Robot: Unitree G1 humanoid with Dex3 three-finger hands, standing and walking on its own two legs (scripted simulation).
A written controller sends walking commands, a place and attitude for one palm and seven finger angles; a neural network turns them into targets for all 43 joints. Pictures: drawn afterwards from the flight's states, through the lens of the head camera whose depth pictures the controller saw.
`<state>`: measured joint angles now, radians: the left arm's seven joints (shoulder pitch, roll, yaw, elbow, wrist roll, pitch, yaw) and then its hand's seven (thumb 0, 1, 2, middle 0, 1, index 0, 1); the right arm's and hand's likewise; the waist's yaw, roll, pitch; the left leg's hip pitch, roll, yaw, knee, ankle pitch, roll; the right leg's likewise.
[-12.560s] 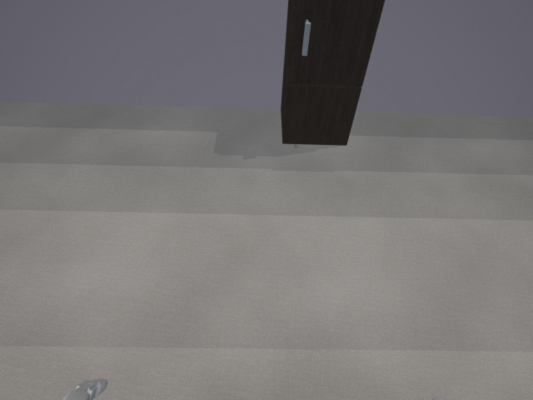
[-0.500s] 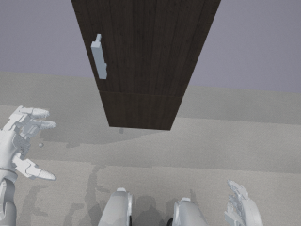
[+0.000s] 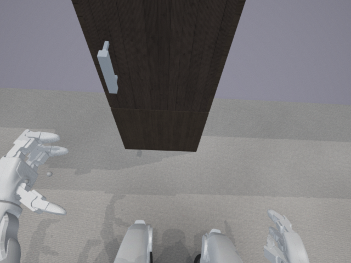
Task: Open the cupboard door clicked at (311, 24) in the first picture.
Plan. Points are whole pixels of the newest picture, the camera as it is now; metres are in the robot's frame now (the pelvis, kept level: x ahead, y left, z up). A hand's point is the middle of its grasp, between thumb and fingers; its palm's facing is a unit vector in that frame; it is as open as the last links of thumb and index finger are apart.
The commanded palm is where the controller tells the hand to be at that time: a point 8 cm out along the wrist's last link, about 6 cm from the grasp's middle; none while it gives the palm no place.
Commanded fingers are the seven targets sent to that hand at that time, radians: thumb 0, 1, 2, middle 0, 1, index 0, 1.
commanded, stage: move the hooked fingers beside the handle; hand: left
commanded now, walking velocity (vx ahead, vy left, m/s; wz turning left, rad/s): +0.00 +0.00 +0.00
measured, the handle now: (110, 68) +0.61 +0.23 +0.00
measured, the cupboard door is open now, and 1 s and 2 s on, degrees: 0 0 0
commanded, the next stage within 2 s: none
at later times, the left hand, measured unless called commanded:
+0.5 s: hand (58, 139) +0.36 +0.28 +0.03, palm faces +0.03 -1.00 -0.04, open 14.0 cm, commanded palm +0.34 +0.32 +0.03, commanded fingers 0.00 -0.50 0.30 -0.30 -1.20 -0.30 -1.20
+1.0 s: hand (69, 112) +0.44 +0.29 +0.02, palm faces +0.03 -1.00 -0.04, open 14.0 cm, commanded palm +0.42 +0.32 +0.02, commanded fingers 0.00 -0.50 0.30 -0.30 -1.20 -0.30 -1.20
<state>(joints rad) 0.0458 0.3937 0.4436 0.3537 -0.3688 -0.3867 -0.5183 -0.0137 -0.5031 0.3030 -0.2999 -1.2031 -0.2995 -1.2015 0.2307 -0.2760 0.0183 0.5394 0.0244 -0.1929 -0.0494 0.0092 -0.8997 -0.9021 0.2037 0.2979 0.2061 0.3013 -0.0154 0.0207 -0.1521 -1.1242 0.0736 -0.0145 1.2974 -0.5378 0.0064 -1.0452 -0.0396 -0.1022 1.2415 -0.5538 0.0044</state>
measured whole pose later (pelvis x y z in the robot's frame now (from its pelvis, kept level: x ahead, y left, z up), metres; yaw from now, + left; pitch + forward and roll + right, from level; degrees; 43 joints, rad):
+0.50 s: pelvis +0.00 +0.00 -0.01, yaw -1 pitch +23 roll -4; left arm -0.27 0.48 0.50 0.61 -0.31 -0.36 -0.51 -0.01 -0.50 0.30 -0.30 -1.20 -0.30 -1.20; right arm 0.24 -0.28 0.02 0.58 0.02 -0.17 -0.06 0.01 -0.90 -0.90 0.20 0.30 0.21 0.30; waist -0.05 0.01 -0.14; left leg -1.19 0.08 -0.01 1.33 -0.54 0.01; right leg -1.12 -0.03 -0.09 1.27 -0.55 0.01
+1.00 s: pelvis -0.01 +0.01 -0.02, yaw -2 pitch +26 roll -5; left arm -0.63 0.59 0.56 0.95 -0.19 -0.43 -0.49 -0.01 -0.50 0.30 -0.30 -1.20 -0.30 -1.20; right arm 0.27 -0.29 0.03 0.62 0.00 -0.07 -0.03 0.01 -0.90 -0.90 0.20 0.30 0.21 0.30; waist -0.11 0.01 -0.14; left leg -1.30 0.09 0.00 1.38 -0.54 0.02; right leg -1.22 -0.03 -0.08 1.31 -0.54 0.02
